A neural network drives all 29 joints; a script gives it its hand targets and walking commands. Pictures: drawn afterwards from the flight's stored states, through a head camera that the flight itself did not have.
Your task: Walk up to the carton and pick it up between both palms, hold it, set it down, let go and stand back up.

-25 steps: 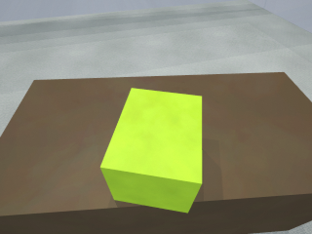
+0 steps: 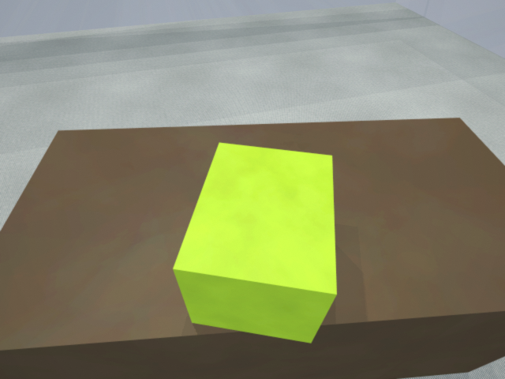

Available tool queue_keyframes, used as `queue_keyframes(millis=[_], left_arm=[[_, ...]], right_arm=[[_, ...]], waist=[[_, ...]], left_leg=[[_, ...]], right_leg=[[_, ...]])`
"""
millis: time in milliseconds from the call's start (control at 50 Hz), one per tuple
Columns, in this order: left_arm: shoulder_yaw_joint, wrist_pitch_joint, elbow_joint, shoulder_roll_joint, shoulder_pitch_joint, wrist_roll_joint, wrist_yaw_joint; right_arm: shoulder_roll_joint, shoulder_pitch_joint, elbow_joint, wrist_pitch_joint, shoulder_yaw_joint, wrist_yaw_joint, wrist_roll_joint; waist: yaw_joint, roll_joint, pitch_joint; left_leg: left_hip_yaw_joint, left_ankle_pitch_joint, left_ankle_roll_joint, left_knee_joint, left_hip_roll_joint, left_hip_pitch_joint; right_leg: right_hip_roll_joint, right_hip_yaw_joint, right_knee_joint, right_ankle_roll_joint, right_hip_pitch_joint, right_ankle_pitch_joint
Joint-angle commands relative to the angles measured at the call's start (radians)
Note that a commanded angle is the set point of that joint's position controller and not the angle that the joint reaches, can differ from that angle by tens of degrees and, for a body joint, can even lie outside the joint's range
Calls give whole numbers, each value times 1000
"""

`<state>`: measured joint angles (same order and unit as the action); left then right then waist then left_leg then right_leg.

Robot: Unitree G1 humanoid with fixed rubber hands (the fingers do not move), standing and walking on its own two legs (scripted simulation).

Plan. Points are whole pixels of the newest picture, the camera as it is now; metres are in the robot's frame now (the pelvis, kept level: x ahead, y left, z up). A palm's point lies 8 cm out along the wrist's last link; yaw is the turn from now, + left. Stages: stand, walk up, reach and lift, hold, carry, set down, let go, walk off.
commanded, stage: stand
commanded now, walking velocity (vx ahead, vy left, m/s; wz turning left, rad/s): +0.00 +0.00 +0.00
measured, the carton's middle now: (262, 238) +0.38 -0.02 -0.03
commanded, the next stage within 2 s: none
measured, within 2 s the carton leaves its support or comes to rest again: neither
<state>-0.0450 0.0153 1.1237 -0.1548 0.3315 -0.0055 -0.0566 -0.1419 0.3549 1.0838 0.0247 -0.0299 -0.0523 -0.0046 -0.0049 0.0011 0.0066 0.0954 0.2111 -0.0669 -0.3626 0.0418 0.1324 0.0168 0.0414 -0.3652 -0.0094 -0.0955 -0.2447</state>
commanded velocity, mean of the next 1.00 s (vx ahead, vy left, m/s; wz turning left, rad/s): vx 0.00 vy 0.00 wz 0.00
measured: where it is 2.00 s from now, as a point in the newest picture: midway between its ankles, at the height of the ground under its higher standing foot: outside the picture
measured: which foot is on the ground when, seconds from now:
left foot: down 0.00-1.00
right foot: down 0.00-1.00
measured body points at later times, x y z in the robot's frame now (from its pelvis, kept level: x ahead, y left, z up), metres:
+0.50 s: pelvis +0.00 +0.01 +0.00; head -0.01 +0.01 +0.45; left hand -0.03 +0.23 -0.16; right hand -0.03 -0.21 -0.16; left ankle -0.01 +0.07 -0.75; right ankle -0.03 -0.12 -0.74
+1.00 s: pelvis -0.01 +0.00 +0.00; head -0.01 +0.01 +0.45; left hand -0.04 +0.22 -0.16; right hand -0.04 -0.21 -0.16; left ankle -0.01 +0.07 -0.75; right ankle -0.03 -0.12 -0.75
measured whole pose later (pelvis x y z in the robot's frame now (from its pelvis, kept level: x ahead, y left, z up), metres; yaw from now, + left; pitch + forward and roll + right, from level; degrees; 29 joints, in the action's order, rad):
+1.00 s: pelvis -0.01 +0.00 +0.00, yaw +0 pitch -1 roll +0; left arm -0.04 0.01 1.13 -0.15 0.36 -0.01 -0.06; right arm -0.13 0.39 1.08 0.02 -0.02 -0.06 0.00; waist 0.00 0.01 0.00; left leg 0.10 0.19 -0.07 -0.35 0.06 0.14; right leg 0.03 0.04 -0.39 -0.02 -0.12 -0.25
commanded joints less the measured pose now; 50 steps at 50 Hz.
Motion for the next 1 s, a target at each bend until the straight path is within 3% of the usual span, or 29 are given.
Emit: queue_keyframes(millis=[0, 100, 180, 240, 280, 300, 380, 400, 440, 540, 580, 620, 660, 680, 740, 780, 800, 820, 840, 880, 900, 920, 980], left_arm=[[16, 5, -7, -81, 94, 0, -7], [18, 4, -11, -103, 80, -1, -6], [20, 0, -2, -90, 92, 2, -3], [19, 0, -1, -83, 92, 2, -7], [21, 0, -1, -82, 106, 1, -6], [17, 2, -1, -82, 112, 2, -8], [18, 3, -2, -83, 96, -1, -9], [19, 3, -4, -81, 114, 0, -8], [22, 1, -6, -84, 98, 2, -8], [24, 3, -4, -80, 107, 0, -8], [26, 4, -9, -90, 110, 1, -9], [21, 1, -9, -76, 109, 3, -10], [23, 0, -7, -75, 111, 3, -6], [21, 1, -7, -74, 125, 0, -7], [24, 2, -12, -83, 103, 2, -8], [18, 1, -6, -62, 124, -1, -5], [22, 0, -2, -65, 118, 1, -6], [24, 3, -14, -85, 102, 0, -8], [23, 5, -16, -75, 116, 2, -7], [26, 4, -13, -79, 103, 1, -8], [24, 3, -7, -78, 111, -2, -7], [22, 2, -6, -80, 115, -1, -9], [24, -1, 1, -73, 116, 6, -7]], right_arm=[[-102, 89, -16, 9, 21, -6, 1], [-78, 108, -10, 8, 18, -5, 4], [-98, 99, -20, 4, 27, -10, 3], [-92, 126, -19, 5, 25, -10, 1], [-95, 107, -20, 5, 29, -12, 4], [-92, 105, -18, 3, 29, -9, 0], [-84, 124, -26, 7, 27, -8, 1], [-90, 116, -28, 7, 29, -8, 5], [-88, 132, -21, 4, 28, -9, 5], [-85, 112, -25, 7, 28, -11, 1], [-81, 129, -27, 8, 29, -9, 3], [-83, 124, -27, 5, 31, -10, 2], [-85, 132, -29, 3, 31, -10, 3], [-93, 114, -28, 3, 30, -11, 3], [-80, 141, -20, 5, 28, -8, 3], [-101, 129, -24, 3, 33, -9, 3], [-92, 138, -28, 2, 34, -8, 4], [-76, 150, -18, 6, 29, -8, 3], [-79, 119, -24, 6, 27, -8, 3], [-86, 137, -24, 7, 30, -10, 2], [-92, 119, -25, 4, 27, -10, 0], [-85, 132, -29, 2, 30, -10, 2], [-98, 112, -22, -1, 33, -9, 4]], waist=[[13, -15, 102], [-5, -11, 100], [4, -21, 99], [-6, -15, 106], [9, -24, 100], [6, 8, 123], [-5, 20, 83], [6, -1, 72], [-10, -2, 123], [6, -3, 92], [-4, -12, 81], [-1, -44, 102], [0, -5, 106], [10, -25, 116], [-8, 22, 116], [2, 9, 127], [-11, 9, 127], [-8, 6, 95], [8, -4, 106], [-5, -9, 102], [9, -24, 120], [-3, -13, 116], [5, -37, 151]], left_leg=[[-149, -121, 47, 87, -167, 45], [-165, -117, 60, 102, -174, 34], [-177, -47, 64, 126, -173, 41], [-184, -100, 72, 127, -177, 56], [-179, -86, 66, 126, -173, 30], [-164, -68, 49, 105, -160, 56], [-168, -133, 55, 99, -166, 28], [-168, -116, 51, 97, -163, 22], [-171, -103, 54, 102, -165, 52], [-163, -150, 58, 95, -165, 30], [-170, -149, 62, 98, -168, 21], [-162, -117, 57, 99, -163, 28], [-167, -102, 62, 110, -169, 41], [-161, -106, 60, 108, -166, 45], [-176, -84, 67, 112, -172, 62], [-167, -78, 70, 111, -168, 39], [-175, -57, 64, 112, -166, 63], [-173, -107, 68, 109, -164, 65], [-165, -115, 60, 97, -162, 54], [-171, -136, 80, 111, -171, 49], [-162, -111, 72, 106, -167, 45], [-167, -106, 75, 107, -172, 39], [-167, -59, 70, 111, -166, 48]], right_leg=[[117, -92, 68, 16, -72, 108], [121, -91, 60, 16, -92, 87], [109, -83, 56, 3, -102, 56], [120, -89, 49, -1, -72, 68], [119, -88, 52, -3, -99, 64], [123, -86, 66, -4, -96, 62], [120, -86, 52, 9, -96, 94], [118, -88, 52, 9, -94, 79], [118, -91, 48, 3, -102, 74], [124, -89, 48, 5, -83, 101], [123, -84, 44, 3, -93, 94], [122, -87, 51, 5, -98, 73], [117, -78, 46, 0, -101, 72], [118, -84, 55, -1, -104, 76], [117, -83, 45, 7, -83, 70], [116, -85, 51, 6, -123, 60], [117, -81, 51, 6, -98, 47], [123, -81, 38, 12, -57, 86], [121, -85, 47, 9, -83, 96], [124, -80, 39, 7, -81, 91], [125, -87, 51, 3, -106, 77], [125, -88, 49, 6, -104, 66], [119, -89, 54, -1, -131, 54]])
